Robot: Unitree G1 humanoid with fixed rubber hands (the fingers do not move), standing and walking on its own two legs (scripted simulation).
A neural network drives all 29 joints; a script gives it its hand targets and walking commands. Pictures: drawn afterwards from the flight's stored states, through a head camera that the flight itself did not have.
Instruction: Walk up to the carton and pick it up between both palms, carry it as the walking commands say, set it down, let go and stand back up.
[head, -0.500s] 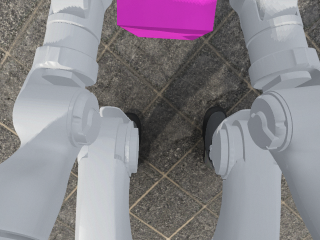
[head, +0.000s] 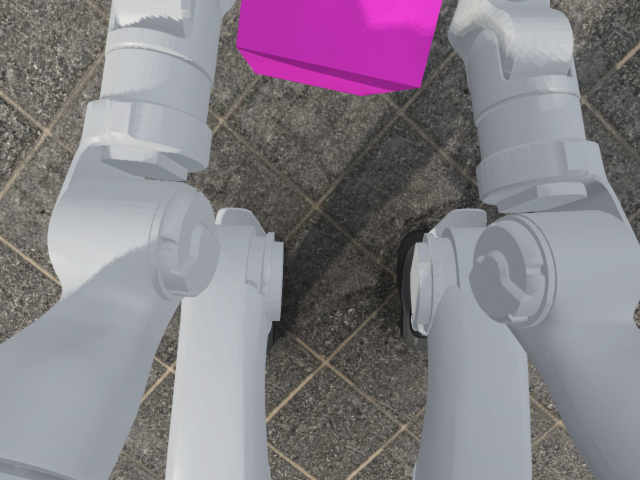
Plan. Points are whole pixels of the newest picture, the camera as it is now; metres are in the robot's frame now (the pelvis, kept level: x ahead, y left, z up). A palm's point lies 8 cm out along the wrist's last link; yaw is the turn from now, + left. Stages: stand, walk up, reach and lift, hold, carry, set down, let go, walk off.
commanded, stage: reach and lift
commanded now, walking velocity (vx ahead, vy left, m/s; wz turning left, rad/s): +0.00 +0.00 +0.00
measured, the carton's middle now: out of the picture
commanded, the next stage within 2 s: none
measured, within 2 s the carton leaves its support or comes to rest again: neither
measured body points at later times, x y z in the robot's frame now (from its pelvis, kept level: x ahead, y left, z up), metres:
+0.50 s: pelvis -0.01 +0.00 +0.04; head +0.31 +0.00 +0.35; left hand +0.57 +0.12 -0.02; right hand +0.55 -0.11 -0.04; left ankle +0.12 +0.13 -0.36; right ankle +0.14 -0.15 -0.36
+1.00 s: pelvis -0.02 +0.00 +0.09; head +0.31 +0.00 +0.40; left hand +0.54 +0.11 +0.02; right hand +0.52 -0.12 +0.00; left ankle +0.12 +0.13 -0.36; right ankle +0.14 -0.15 -0.36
